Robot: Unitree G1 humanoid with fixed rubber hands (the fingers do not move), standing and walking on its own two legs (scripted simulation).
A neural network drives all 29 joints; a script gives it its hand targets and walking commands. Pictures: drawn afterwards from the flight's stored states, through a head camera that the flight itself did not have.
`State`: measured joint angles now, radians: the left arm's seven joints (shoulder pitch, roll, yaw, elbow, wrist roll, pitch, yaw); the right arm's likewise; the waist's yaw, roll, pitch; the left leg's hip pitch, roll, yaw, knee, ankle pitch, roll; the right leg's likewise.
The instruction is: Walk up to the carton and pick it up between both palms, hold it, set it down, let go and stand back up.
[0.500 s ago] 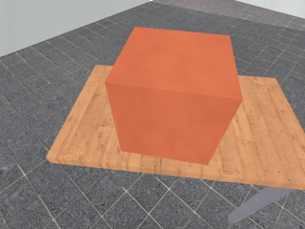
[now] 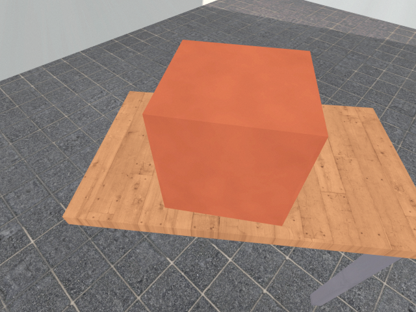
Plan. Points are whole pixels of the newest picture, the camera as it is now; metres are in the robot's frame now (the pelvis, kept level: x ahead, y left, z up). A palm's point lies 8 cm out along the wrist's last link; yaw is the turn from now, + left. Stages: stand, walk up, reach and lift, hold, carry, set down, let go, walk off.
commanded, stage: stand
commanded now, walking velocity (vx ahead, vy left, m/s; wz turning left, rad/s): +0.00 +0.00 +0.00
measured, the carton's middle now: (232, 134) +0.45 -0.04 +0.08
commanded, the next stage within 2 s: walk up in 0.04 s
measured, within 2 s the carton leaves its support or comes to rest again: neither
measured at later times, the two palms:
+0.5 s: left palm out of the picture -0.04 +0.28 -0.15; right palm out of the picture +0.00 -0.23 -0.15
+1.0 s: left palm out of the picture +0.03 +0.34 -0.15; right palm out of the picture -0.05 -0.12 -0.15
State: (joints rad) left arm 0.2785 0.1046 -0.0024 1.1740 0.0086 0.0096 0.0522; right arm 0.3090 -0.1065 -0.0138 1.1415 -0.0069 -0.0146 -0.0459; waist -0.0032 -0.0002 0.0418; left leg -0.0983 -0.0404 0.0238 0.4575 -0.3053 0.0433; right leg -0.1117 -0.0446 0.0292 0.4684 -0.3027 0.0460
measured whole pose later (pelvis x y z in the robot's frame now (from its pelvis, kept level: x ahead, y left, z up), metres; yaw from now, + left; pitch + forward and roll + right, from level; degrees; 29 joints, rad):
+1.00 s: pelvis -0.03 +0.11 -0.02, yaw -10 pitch -5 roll +1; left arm 0.25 0.18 0.04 0.96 0.00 0.01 0.09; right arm 0.32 -0.18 -0.01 0.86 -0.03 0.08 -0.04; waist 0.03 0.00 0.15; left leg -0.33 -0.03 0.02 1.05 -0.56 -0.05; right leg -0.26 -0.02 -0.03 0.67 -0.31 -0.04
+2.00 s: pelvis -0.08 +0.01 -0.02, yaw -2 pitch -4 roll +1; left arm 0.33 0.26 0.01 0.71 0.00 0.01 -0.01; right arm 0.26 -0.25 -0.03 0.69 0.00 0.01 0.00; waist 0.02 -0.03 0.08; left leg -0.30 -0.02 0.02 0.70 -0.35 0.03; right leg -0.32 -0.05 -0.08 0.71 -0.31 -0.01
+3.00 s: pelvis -0.05 +0.04 -0.01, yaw -8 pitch -2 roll +0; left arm 0.34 0.25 0.01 0.63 0.01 -0.01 0.02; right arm 0.22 -0.27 -0.01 0.72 -0.01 0.02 0.03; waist 0.00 0.01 0.06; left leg -0.20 -0.01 0.13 0.58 -0.34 0.05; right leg -0.27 -0.02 0.03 0.60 -0.30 0.02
